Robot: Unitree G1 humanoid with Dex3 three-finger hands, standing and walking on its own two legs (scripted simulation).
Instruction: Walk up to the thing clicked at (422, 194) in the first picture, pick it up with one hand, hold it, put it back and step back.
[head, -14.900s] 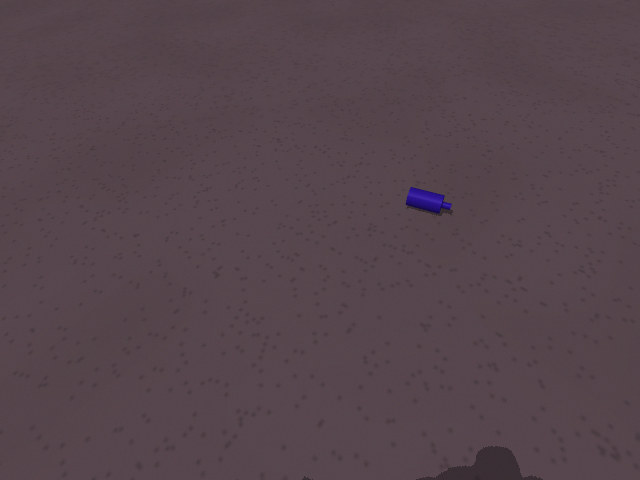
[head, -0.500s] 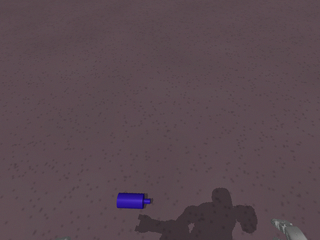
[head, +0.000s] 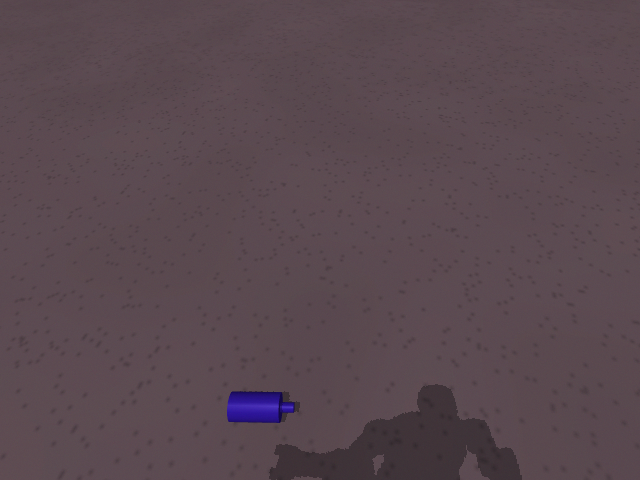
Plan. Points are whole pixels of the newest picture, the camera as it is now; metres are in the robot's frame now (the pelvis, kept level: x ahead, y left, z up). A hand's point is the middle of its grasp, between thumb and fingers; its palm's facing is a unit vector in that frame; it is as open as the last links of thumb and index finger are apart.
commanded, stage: walk up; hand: left
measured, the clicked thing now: (262, 406) +0.43 +0.24 -0.74
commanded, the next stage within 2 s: stand in 0.66 s
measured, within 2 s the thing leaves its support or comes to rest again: neither
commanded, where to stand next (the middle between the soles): +0.04 +0.02 m, yaw -1 degrees
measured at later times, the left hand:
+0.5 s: hand out of the picture +0.11 +0.26 -0.15, palm faces -0.02 -0.93 -0.37, open 7.4 cm
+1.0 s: hand out of the picture +0.09 +0.24 -0.15, palm faces -0.04 -0.94 -0.34, open 7.4 cm
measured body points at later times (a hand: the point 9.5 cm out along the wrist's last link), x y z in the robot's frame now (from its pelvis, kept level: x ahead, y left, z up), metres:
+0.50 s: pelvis +0.01 +0.00 +0.00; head +0.03 -0.01 +0.45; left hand +0.11 +0.30 -0.12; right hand +0.10 -0.31 -0.13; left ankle +0.04 +0.12 -0.74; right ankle +0.02 -0.14 -0.74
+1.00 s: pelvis +0.02 -0.01 +0.00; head +0.03 -0.01 +0.45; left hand +0.09 +0.29 -0.13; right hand +0.09 -0.31 -0.13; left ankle +0.04 +0.12 -0.74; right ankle +0.02 -0.14 -0.74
